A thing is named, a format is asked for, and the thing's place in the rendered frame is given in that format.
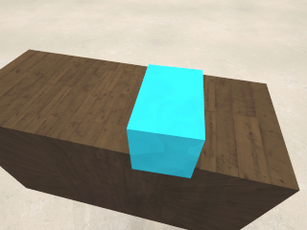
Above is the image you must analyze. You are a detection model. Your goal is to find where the pedestal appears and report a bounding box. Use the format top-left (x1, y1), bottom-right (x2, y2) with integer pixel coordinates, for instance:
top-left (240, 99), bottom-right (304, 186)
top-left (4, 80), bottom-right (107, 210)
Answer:
top-left (0, 49), bottom-right (300, 230)

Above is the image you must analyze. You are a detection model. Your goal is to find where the carton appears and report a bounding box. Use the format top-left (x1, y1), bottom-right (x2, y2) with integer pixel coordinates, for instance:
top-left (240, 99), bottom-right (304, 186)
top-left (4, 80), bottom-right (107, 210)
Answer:
top-left (127, 64), bottom-right (205, 178)

